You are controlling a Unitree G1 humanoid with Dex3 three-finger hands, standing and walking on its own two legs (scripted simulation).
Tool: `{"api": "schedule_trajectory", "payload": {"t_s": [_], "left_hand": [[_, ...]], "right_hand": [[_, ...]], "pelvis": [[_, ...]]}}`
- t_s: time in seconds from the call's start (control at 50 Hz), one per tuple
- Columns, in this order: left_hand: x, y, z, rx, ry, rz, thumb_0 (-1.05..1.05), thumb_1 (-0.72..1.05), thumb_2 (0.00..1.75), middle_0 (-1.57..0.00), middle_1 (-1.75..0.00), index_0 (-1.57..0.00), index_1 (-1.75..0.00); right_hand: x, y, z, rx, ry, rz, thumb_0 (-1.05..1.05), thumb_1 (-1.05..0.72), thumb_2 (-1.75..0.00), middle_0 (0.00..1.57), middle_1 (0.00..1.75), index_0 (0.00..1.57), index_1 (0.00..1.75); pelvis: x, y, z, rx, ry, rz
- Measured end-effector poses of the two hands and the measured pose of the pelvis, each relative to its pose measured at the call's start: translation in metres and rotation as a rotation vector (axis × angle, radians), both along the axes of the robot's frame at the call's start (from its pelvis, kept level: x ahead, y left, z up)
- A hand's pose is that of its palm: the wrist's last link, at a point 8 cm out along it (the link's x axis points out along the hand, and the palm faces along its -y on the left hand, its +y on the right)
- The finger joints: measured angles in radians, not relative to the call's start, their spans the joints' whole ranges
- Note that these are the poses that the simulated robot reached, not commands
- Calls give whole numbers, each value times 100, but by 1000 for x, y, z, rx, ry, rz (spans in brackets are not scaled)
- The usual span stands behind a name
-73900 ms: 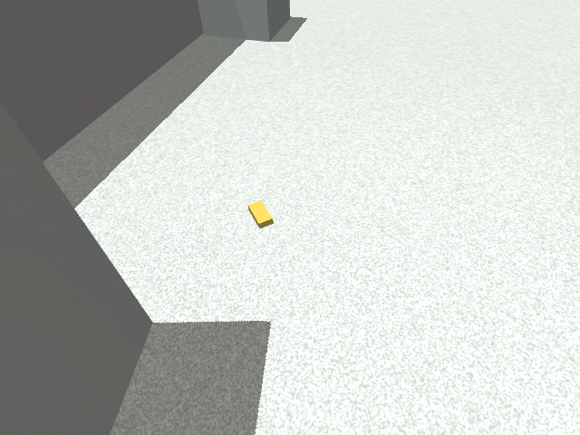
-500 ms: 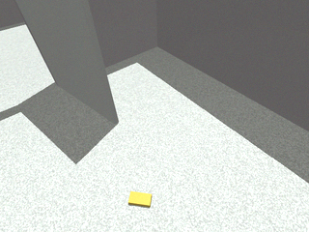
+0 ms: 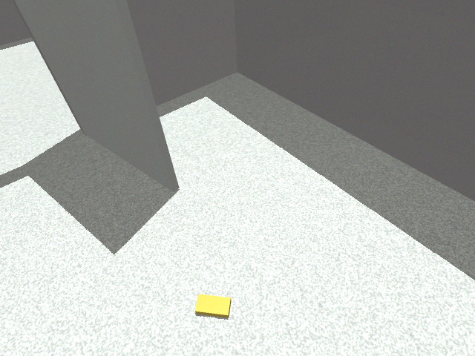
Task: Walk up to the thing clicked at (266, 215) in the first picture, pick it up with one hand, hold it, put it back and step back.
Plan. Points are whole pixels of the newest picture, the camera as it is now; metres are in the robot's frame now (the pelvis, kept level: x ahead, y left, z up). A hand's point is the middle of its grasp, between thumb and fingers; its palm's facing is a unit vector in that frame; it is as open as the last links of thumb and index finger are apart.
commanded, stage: stand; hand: left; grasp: from above
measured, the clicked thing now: (213, 305) +0.50 +0.17 -0.77
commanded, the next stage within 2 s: step back in 1.40 s
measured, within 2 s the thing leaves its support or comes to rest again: neither
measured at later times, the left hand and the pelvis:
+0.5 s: hand out of the picture +0.08 +0.23 -0.16, palm faces +0.01 -0.94 -0.33, open 7.4 cm; pelvis +0.01 -0.01 +0.00, yaw +0 degrees
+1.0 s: hand out of the picture +0.09 +0.23 -0.15, palm faces +0.00 -0.94 -0.34, open 7.4 cm; pelvis +0.01 -0.01 +0.00, yaw -1 degrees
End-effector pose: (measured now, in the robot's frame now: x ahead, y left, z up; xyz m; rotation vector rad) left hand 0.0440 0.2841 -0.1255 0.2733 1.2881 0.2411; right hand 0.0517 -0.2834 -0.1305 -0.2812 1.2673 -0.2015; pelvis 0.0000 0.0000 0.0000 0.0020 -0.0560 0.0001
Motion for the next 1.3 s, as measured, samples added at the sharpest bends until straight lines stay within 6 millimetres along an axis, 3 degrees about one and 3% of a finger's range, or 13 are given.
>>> {"api": "schedule_trajectory", "payload": {"t_s": [0.44, 1.3], "left_hand": [[27, -7, 5, 0, -37, -23, 1, 90, 90, -21, -30, -21, -30], [36, -8, 7, 8, -34, -51, 1, 90, 90, -21, -30, -21, -30]], "right_hand": [[19, -11, 3, -4, -28, 8, 0, -91, -89, 21, 30, 20, 30], [16, -24, 5, -10, -9, -2, 0, -91, -89, 21, 30, 20, 30]], "pelvis": [[7, -8, 1, 0, 10, -6], [12, -15, 2, 2, 22, -14]]}}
